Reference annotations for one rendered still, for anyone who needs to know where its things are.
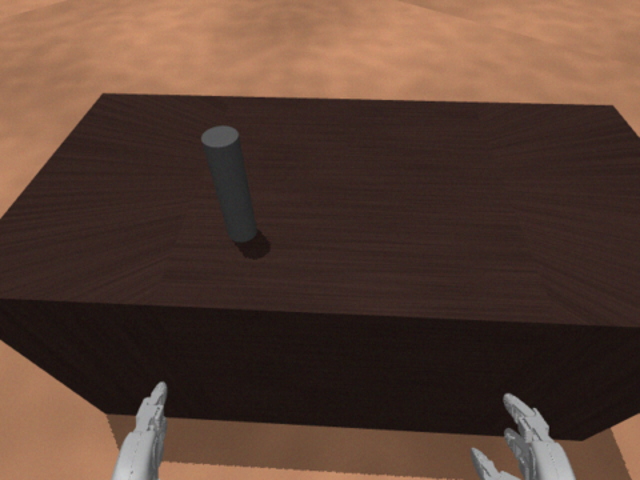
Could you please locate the right robot hand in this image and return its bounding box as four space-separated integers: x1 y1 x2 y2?
471 393 576 480

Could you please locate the left robot hand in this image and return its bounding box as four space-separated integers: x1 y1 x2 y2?
111 382 167 480

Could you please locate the can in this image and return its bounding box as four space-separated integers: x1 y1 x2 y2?
201 126 257 242

